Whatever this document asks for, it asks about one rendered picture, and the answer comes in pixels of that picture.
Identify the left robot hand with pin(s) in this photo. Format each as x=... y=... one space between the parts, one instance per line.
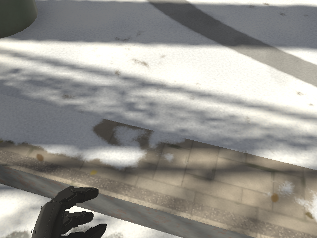
x=55 y=220

